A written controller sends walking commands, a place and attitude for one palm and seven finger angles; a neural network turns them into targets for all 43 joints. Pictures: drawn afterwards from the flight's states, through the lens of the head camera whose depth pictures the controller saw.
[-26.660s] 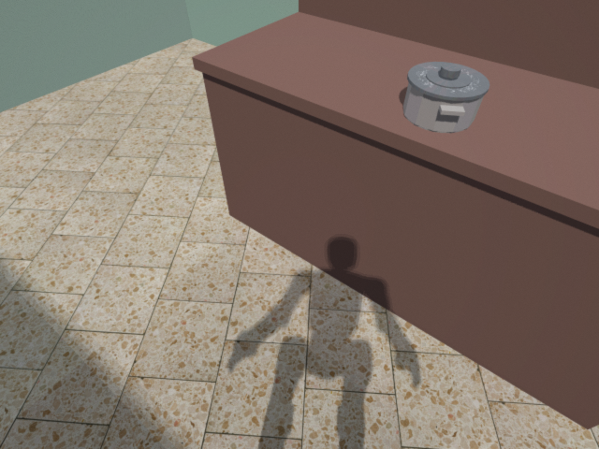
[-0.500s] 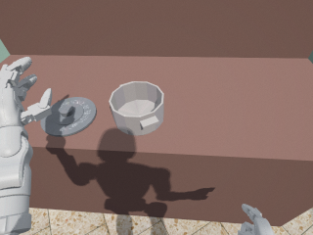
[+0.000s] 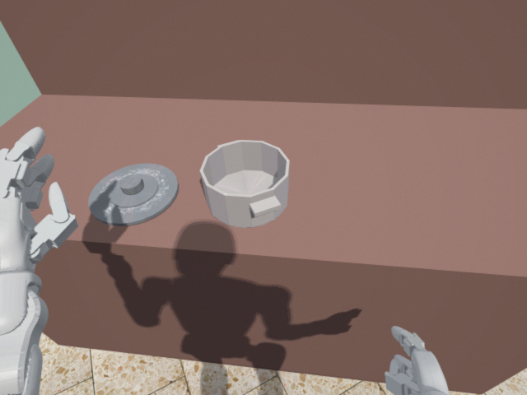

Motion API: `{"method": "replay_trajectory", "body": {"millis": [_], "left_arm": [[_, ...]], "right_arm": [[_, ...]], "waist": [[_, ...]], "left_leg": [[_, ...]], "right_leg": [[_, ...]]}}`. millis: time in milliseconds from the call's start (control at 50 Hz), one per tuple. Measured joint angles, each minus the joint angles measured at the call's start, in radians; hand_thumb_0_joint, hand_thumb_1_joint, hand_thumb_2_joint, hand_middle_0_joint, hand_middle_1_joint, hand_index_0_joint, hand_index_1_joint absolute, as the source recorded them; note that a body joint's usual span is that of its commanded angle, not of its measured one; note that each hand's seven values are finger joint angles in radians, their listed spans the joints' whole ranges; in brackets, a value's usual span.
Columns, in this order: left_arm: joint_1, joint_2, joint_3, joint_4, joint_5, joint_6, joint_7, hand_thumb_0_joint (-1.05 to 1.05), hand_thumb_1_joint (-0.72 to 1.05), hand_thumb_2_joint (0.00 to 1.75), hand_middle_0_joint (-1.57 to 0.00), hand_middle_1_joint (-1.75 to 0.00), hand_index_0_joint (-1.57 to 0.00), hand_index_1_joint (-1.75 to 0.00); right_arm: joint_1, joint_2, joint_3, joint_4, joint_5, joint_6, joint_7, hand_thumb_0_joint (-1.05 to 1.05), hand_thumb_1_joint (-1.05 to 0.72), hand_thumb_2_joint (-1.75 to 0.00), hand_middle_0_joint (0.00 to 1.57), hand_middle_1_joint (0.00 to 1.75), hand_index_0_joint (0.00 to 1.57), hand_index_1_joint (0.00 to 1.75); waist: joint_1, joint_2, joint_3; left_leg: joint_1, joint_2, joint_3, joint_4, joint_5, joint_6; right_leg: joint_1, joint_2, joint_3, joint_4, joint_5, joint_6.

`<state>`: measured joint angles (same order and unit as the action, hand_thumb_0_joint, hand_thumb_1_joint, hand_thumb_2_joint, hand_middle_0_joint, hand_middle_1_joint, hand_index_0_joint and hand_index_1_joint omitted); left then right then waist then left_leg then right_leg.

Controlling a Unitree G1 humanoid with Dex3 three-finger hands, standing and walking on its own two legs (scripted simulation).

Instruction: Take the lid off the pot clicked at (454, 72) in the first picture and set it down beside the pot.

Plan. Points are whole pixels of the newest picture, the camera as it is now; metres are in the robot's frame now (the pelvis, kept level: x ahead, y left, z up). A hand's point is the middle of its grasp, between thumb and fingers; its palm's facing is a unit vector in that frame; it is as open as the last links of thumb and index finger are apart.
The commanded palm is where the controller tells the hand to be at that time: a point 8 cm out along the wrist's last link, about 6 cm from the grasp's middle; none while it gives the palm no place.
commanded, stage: draw the hand back to the body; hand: left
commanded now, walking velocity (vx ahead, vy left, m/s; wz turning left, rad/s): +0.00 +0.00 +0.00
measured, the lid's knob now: (131, 184) +0.50 +0.35 +0.02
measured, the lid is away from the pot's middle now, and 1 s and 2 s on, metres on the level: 0.25 0.25 0.25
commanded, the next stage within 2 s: step back with the hand held close in 0.54 s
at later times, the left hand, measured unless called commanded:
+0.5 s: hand (21, 289) +0.16 +0.27 +0.19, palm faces +0.42 -0.84 -0.34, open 7.4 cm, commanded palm +0.11 +0.31 +0.20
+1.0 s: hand (6, 306) +0.15 +0.29 +0.17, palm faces +0.29 -0.83 -0.48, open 7.4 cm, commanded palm +0.09 +0.34 +0.20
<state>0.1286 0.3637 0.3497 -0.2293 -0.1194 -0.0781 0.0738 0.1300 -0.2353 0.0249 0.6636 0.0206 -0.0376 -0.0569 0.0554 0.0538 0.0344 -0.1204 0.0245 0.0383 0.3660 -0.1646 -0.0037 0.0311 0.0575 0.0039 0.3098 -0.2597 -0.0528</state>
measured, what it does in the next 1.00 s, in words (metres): shifts its weight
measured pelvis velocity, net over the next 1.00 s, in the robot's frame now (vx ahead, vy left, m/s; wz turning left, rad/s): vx -0.04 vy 0.06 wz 0.00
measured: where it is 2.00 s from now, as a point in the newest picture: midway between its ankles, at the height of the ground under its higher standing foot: outside the picture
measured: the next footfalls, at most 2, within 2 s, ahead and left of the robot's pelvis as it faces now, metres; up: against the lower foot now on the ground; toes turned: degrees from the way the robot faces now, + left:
right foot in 1.80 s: -0.14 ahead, -0.07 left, +0.00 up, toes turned +0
left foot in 1.94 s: -0.05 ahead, +0.14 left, +0.00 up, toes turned +0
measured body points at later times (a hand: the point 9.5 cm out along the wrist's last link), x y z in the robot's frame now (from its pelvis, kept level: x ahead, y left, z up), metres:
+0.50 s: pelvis -0.02 +0.03 +0.00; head -0.05 +0.01 +0.45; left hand +0.13 +0.31 +0.21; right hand +0.19 -0.18 -0.07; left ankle +0.03 +0.13 -0.75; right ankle -0.05 -0.08 -0.75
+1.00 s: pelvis -0.04 +0.06 -0.01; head -0.02 +0.07 +0.44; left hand +0.13 +0.33 +0.20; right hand +0.14 -0.19 -0.07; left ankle +0.03 +0.13 -0.75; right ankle -0.05 -0.08 -0.75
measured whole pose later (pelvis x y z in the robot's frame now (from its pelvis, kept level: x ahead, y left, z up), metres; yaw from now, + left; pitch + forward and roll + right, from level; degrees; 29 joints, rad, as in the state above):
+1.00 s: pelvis -0.04 +0.06 -0.01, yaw +0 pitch -1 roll -2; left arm 0.62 0.44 0.39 -0.65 -0.07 -0.19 0.08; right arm 0.19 -0.23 -0.01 0.52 0.01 0.00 -0.05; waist 0.00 0.00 0.04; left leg -0.30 -0.02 0.06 0.47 -0.15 0.08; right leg -0.16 0.01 0.02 0.43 -0.25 0.03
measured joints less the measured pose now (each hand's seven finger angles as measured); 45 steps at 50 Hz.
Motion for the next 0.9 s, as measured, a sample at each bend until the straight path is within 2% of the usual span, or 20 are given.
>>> {"method": "replay_trajectory", "body": {"millis": [420,520,680,780,900], "left_arm": [[0.328,-0.011,-0.021,-0.266,0.010,-0.035,-0.006,0.01,0.89,0.89,-0.21,-0.30,-0.21,-0.30],[0.337,-0.011,-0.026,-0.287,0.017,-0.039,0.001,0.01,0.89,0.89,-0.21,-0.30,-0.21,-0.30],[0.324,-0.015,-0.020,-0.292,0.025,-0.032,0.005,0.01,0.89,0.89,-0.21,-0.30,-0.21,-0.30],[0.358,0.014,0.039,-0.331,0.043,-0.098,0.010,0.01,0.89,0.89,-0.21,-0.30,-0.21,-0.30],[0.435,0.026,0.021,-0.377,0.051,-0.107,0.004,0.01,0.89,0.89,-0.21,-0.30,-0.21,-0.30]], "right_arm": [[0.016,0.021,0.000,-0.009,-0.020,-0.042,0.010,0.02,-0.90,-0.90,0.20,0.30,0.20,0.30],[0.015,0.023,0.003,-0.006,-0.021,-0.053,0.006,0.02,-0.90,-0.90,0.20,0.30,0.20,0.30],[0.015,0.031,0.014,-0.016,-0.021,-0.057,0.007,0.02,-0.90,-0.90,0.20,0.30,0.20,0.30],[0.025,0.020,0.008,-0.061,-0.021,-0.023,0.021,0.02,-0.90,-0.90,0.20,0.30,0.21,0.30],[0.042,-0.001,-0.023,-0.109,-0.014,0.016,0.015,0.02,-0.90,-0.90,0.20,0.30,0.20,0.30]], "waist": [[0.009,-0.005,-0.007],[0.020,-0.004,-0.003],[0.021,-0.006,0.002],[-0.007,-0.006,-0.023],[-0.037,-0.025,-0.012]], "left_leg": [[0.004,-0.017,0.003,0.014,0.005,0.028],[0.001,-0.023,-0.003,0.022,0.008,0.033],[-0.011,-0.024,-0.004,0.029,0.015,0.040],[-0.099,-0.015,-0.008,0.087,-0.005,0.049],[-0.144,-0.036,0.014,0.087,0.006,0.069]], "right_leg": [[0.020,-0.018,0.000,-0.018,0.022,0.029],[0.023,-0.023,-0.008,-0.015,0.025,0.035],[0.013,-0.024,-0.010,-0.012,0.032,0.041],[-0.057,-0.015,-0.012,0.009,0.033,0.049],[-0.134,-0.040,0.005,0.069,0.017,0.070]]}}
